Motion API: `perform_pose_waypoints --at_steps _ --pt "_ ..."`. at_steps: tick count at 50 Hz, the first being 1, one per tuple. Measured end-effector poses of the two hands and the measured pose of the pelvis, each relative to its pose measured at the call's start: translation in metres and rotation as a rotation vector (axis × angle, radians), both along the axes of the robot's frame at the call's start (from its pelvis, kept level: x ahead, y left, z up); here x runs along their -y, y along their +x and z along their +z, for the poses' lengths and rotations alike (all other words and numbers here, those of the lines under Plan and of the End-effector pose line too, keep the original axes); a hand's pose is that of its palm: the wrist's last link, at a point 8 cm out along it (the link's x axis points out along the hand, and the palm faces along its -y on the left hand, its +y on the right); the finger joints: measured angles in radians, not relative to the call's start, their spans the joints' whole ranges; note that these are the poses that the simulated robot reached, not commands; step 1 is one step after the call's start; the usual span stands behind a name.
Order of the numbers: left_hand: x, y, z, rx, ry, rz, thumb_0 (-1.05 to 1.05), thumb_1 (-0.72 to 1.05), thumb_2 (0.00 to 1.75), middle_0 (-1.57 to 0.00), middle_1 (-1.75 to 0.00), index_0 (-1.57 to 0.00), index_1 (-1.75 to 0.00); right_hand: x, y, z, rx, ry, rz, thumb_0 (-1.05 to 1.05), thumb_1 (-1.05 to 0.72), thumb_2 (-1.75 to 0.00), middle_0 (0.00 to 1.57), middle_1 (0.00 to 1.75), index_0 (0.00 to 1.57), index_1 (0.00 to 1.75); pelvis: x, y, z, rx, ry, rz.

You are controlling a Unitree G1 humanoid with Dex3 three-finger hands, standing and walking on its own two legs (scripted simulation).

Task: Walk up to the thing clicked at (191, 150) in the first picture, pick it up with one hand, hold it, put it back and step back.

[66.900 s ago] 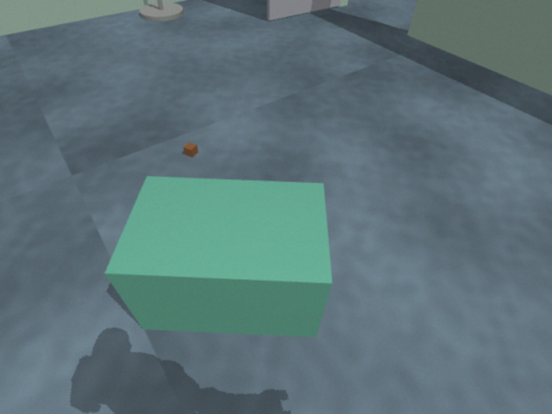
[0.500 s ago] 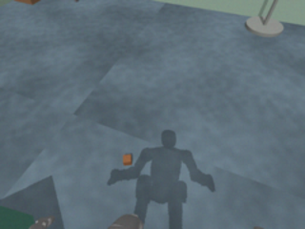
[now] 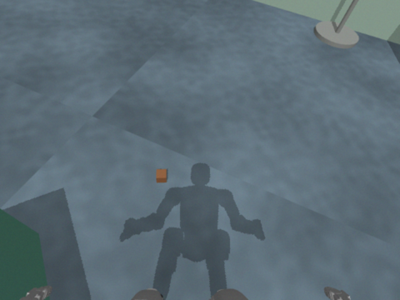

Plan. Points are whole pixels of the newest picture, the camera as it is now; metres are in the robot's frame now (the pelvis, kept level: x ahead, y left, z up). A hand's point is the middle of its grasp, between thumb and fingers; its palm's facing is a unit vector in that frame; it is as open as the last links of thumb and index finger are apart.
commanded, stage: step back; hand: left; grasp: from above
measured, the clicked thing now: (161, 175) +0.75 +0.19 -0.74
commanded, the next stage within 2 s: stand in 1.98 s
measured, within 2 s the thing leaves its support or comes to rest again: neither
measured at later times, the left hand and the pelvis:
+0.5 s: hand out of the picture -0.03 +0.24 -0.15, palm faces +0.03 -0.91 -0.41, open 7.4 cm; pelvis -0.18 -0.03 -0.02, yaw +3 degrees
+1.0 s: hand out of the picture -0.29 +0.19 -0.15, palm faces +0.00 -0.91 -0.42, open 7.4 cm; pelvis -0.32 -0.08 -0.01, yaw -2 degrees
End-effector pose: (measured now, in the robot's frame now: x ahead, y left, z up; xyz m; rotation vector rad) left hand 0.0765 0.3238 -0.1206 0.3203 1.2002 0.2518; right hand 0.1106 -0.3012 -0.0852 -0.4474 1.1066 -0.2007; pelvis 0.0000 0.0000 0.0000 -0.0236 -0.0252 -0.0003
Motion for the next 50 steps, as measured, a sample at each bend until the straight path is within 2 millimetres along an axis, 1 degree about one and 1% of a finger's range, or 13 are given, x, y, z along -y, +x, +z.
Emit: perform_pose_waypoints --at_steps 6,10,13,16,19,24,27,31,35,41,43,46,50 --pt "0.017 -0.050 -0.007 -0.060 0.035 -0.047 0.00 0.91 0.89 -0.20 -0.30 -0.20 -0.30 0.025 -0.025 -0.017 0.085 0.017 -0.003 0.01 -0.90 -0.90 0.21 0.30 0.20 0.30 0.018 -0.048 -0.016 0.010 0.025 -0.052" --pt "0.042 -0.086 0.003 -0.051 0.029 -0.053 0.00 0.91 0.89 -0.20 -0.30 -0.20 -0.30 0.043 -0.060 -0.032 0.071 0.043 -0.045 0.01 -0.91 -0.90 0.21 0.30 0.20 0.30 0.029 -0.079 -0.017 0.034 -0.007 -0.028" --pt "0.051 -0.108 0.016 -0.044 0.029 -0.046 0.00 0.91 0.89 -0.21 -0.30 -0.20 -0.30 0.047 -0.092 -0.031 0.029 0.063 -0.071 0.01 -0.91 -0.90 0.20 0.29 0.20 0.30 0.033 -0.093 -0.007 0.025 0.059 -0.046" --pt "0.054 -0.117 0.025 -0.021 0.040 -0.043 0.00 0.90 0.89 -0.21 -0.31 -0.21 -0.30 0.051 -0.126 -0.031 -0.007 0.063 -0.081 0.01 -0.91 -0.90 0.20 0.30 0.20 0.30 0.034 -0.108 -0.002 0.006 0.068 -0.027" --pt "0.051 -0.117 0.027 0.033 0.057 -0.059 0.00 0.90 0.89 -0.21 -0.31 -0.21 -0.30 0.052 -0.160 -0.033 -0.056 0.049 -0.079 0.01 -0.91 -0.90 0.20 0.29 0.20 0.30 0.035 -0.128 -0.004 -0.006 0.056 -0.006" --pt "0.042 -0.118 0.012 0.149 0.050 -0.061 0.00 0.90 0.89 -0.21 -0.31 -0.21 -0.30 0.043 -0.208 -0.039 -0.124 0.014 -0.042 0.01 -0.91 -0.90 0.20 0.29 0.20 0.30 0.033 -0.167 -0.017 0.006 0.039 0.058" --pt "0.045 -0.134 0.004 0.158 0.019 -0.047 0.00 0.91 0.89 -0.21 -0.30 -0.20 -0.30 0.034 -0.233 -0.032 -0.135 0.021 -0.032 0.01 -0.91 -0.90 0.20 0.29 0.20 0.30 0.035 -0.190 -0.015 0.030 0.065 0.037" --pt "0.058 -0.167 0.004 0.114 -0.026 -0.040 0.00 0.91 0.89 -0.21 -0.30 -0.20 -0.30 0.038 -0.252 -0.015 -0.100 0.007 -0.023 0.01 -0.90 -0.90 0.21 0.30 0.20 0.30 0.039 -0.215 -0.004 0.020 0.008 0.046" --pt "0.064 -0.211 0.001 0.070 -0.034 -0.040 0.00 0.91 0.89 -0.21 -0.30 -0.20 -0.30 0.052 -0.256 -0.004 -0.030 -0.014 -0.014 0.01 -0.90 -0.90 0.21 0.30 0.20 0.30 0.048 -0.242 -0.002 0.001 0.000 0.016" --pt "0.077 -0.280 -0.009 -0.010 0.008 -0.069 0.00 0.91 0.89 -0.21 -0.30 -0.20 -0.30 0.082 -0.268 -0.010 0.087 -0.005 -0.001 0.01 -0.90 -0.90 0.21 0.30 0.20 0.30 0.069 -0.287 -0.016 0.004 0.024 -0.048" --pt "0.085 -0.305 -0.008 -0.033 0.021 -0.056 0.00 0.91 0.89 -0.21 -0.30 -0.20 -0.30 0.094 -0.279 -0.018 0.101 0.006 -0.014 0.01 -0.90 -0.90 0.21 0.30 0.20 0.30 0.076 -0.302 -0.020 0.028 -0.014 -0.042" --pt "0.095 -0.341 0.001 -0.051 0.026 -0.036 0.00 0.91 0.89 -0.21 -0.30 -0.20 -0.30 0.100 -0.306 -0.024 0.072 0.031 -0.048 0.01 -0.91 -0.90 0.20 0.30 0.20 0.30 0.083 -0.313 -0.016 0.031 0.010 -0.043" --pt "0.095 -0.368 0.015 -0.057 0.046 -0.001 0.00 0.90 0.89 -0.21 -0.31 -0.21 -0.30 0.104 -0.343 -0.030 0.013 0.061 -0.073 0.01 -0.91 -0.90 0.20 0.29 0.20 0.30 0.083 -0.322 -0.008 0.024 0.042 -0.030"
